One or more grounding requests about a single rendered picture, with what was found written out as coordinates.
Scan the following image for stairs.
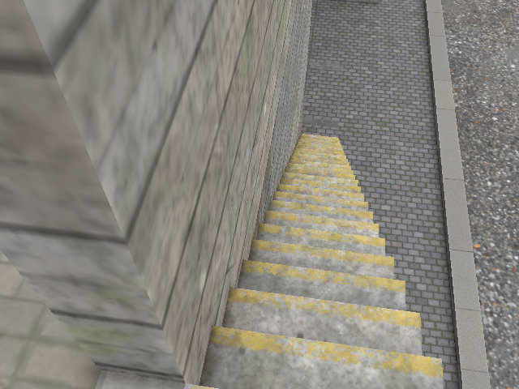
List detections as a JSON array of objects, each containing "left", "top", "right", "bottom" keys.
[{"left": 199, "top": 134, "right": 444, "bottom": 389}]

